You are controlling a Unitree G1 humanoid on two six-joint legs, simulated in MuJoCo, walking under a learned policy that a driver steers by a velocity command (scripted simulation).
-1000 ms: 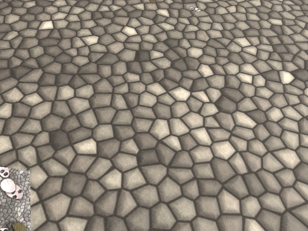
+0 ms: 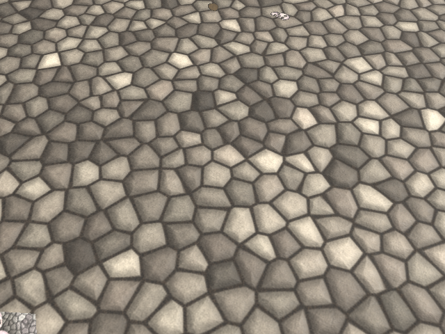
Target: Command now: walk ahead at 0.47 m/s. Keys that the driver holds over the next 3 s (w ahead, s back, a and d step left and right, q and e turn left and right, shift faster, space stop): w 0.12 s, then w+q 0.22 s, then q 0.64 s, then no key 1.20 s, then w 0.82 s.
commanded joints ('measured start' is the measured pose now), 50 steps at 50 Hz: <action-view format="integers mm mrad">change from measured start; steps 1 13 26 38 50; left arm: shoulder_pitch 87 331 438 356 156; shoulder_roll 106 84 125 63 108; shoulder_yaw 32 43 40 50 54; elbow -31 101 118 -41 -156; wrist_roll -3 -7 -13 11 -8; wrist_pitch -22 -90 -57 47 64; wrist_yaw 19 37 96 74 83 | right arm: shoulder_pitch -12 -130 -304 -276 -219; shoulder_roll -180 -82 -91 -200 -244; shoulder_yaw -34 -44 -33 -92 -119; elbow -23 -107 -202 -253 -297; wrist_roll -1 -13 -22 1 -8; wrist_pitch -8 61 50 73 113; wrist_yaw -10 36 38 0 -2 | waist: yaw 111 20 32 89 16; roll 123 -14 -101 29 140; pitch -11 22 -49 -128 -114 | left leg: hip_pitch -79 -711 -579 -443 -351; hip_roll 271 161 0 214 190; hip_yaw -49 -80 142 -272 -484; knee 207 1007 482 166 140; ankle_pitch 1069 130 254 703 156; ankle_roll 82 13 47 230 164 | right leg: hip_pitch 213 377 611 92 40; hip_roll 70 -202 -177 -20 16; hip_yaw -19 193 -106 127 176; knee -48 -513 -127 556 245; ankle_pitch -49 0 916 -291 -297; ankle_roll -57 -114 -2 113 116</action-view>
